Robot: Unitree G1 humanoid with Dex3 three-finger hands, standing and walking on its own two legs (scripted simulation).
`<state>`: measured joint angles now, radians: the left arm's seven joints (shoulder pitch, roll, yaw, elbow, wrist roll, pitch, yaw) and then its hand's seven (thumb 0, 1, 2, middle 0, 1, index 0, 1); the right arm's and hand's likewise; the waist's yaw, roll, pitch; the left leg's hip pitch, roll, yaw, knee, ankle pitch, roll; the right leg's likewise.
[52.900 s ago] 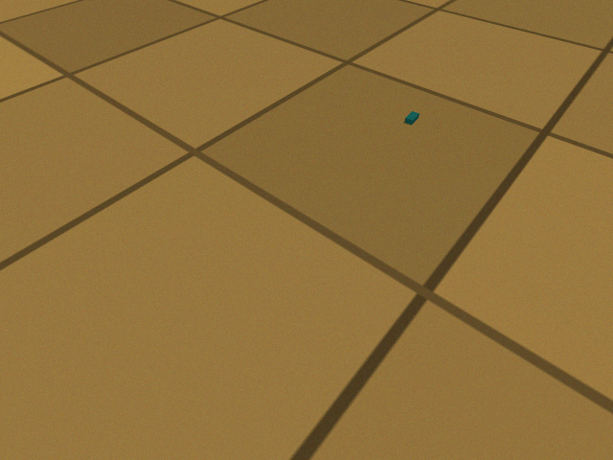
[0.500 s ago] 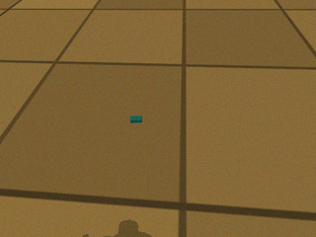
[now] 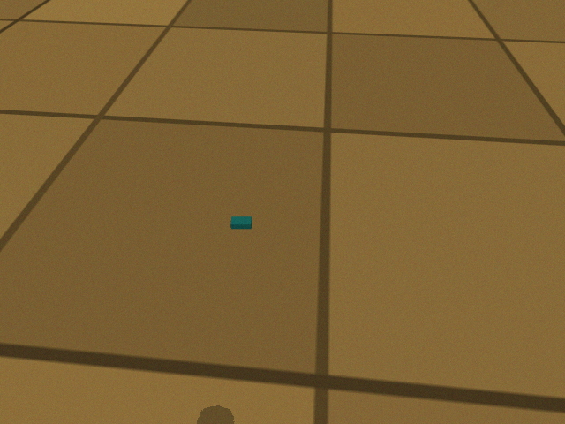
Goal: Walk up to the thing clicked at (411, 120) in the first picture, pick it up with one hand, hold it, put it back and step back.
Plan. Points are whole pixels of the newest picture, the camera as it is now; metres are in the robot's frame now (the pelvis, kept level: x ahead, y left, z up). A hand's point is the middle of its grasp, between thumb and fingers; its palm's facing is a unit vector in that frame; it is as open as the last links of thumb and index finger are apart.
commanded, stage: step back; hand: left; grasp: from above
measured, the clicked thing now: (241, 222) +1.07 +0.25 -0.75
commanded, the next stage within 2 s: stand in 0.40 s
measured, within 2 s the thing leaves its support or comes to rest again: neither
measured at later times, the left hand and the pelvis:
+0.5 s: hand out of the picture +0.15 +0.26 -0.14, palm faces -0.02 -0.93 -0.36, open 7.4 cm; pelvis +0.03 +0.00 +0.01, yaw -1 degrees
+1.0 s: hand out of the picture +0.07 +0.24 -0.14, palm faces -0.04 -0.94 -0.34, open 7.4 cm; pelvis +0.00 -0.01 +0.02, yaw -1 degrees
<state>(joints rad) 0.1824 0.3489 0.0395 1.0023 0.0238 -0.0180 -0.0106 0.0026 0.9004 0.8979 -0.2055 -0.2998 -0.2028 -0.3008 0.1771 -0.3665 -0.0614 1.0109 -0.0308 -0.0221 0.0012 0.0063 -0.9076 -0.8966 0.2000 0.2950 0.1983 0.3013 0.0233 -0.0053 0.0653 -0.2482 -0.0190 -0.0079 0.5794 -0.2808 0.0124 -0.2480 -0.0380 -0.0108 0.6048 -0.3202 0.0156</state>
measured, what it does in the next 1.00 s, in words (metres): stands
